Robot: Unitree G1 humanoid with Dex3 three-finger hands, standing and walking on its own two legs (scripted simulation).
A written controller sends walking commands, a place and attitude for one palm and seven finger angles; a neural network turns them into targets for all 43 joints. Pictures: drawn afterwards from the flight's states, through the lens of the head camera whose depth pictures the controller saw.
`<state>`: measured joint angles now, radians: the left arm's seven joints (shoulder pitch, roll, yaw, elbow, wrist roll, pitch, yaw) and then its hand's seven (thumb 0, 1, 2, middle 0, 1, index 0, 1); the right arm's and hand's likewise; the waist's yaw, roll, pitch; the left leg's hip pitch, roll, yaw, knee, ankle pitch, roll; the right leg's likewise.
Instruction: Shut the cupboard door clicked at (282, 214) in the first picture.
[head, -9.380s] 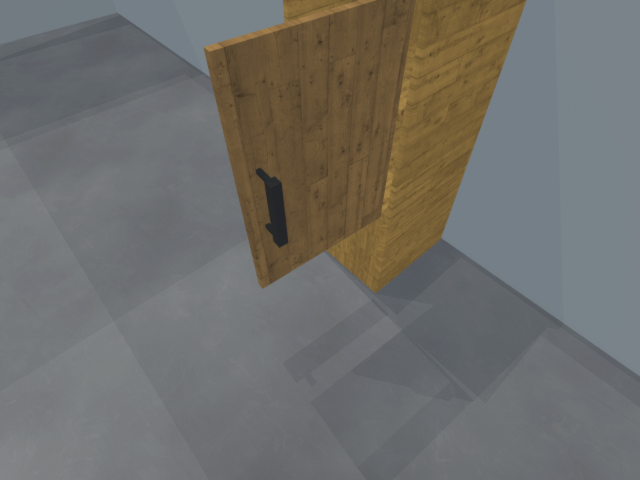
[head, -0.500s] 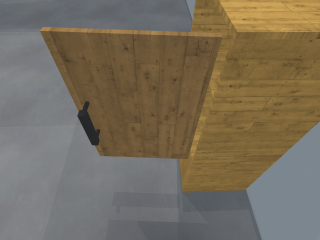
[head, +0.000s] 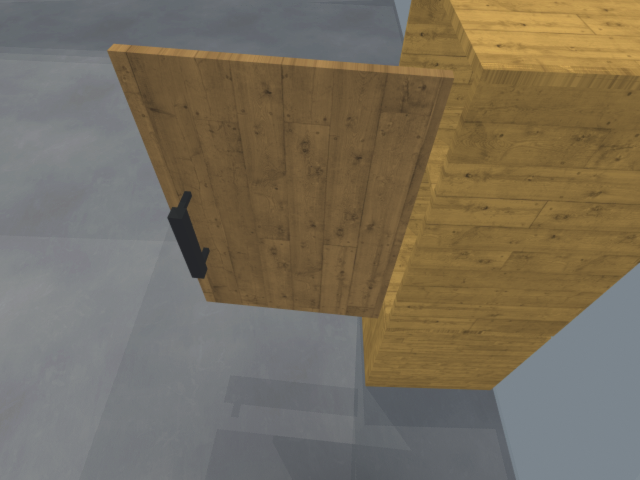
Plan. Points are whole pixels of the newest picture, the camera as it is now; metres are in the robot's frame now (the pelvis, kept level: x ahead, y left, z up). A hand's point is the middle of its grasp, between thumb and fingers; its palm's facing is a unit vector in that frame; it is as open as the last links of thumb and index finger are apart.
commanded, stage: come to a stop and stand still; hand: left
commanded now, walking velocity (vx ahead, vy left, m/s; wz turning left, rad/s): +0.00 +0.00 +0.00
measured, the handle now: (193, 236) +0.49 +0.26 -0.06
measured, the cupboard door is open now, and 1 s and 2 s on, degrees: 86 86 86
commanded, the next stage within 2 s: look again from close up in 0.38 s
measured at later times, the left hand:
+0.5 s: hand out of the picture +0.02 +0.22 -0.15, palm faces -0.02 -0.95 -0.31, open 7.4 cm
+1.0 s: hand out of the picture +0.06 +0.16 -0.16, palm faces -0.03 -0.97 -0.24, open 7.4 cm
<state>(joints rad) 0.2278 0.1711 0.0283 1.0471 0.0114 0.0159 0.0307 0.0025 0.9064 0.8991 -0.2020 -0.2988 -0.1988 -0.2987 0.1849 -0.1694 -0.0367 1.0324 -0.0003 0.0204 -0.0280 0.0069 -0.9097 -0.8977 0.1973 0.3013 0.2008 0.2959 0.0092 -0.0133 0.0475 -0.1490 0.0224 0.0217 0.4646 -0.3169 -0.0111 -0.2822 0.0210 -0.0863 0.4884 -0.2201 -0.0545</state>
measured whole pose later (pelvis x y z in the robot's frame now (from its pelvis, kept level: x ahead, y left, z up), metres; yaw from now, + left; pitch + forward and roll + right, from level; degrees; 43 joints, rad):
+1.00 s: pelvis +0.01 -0.02 +0.00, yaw -1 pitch +0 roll +1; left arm 0.18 0.17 -0.01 1.10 0.01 -0.02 0.03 0.00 0.90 0.90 -0.20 -0.30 -0.20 -0.30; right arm 0.25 -0.19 0.02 1.09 -0.01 -0.02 -0.03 0.01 -0.91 -0.90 0.20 0.30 0.20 0.30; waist 0.00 0.03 0.05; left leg -0.07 0.03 0.04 0.38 -0.30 -0.03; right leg -0.24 0.03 -0.07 0.47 -0.23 -0.08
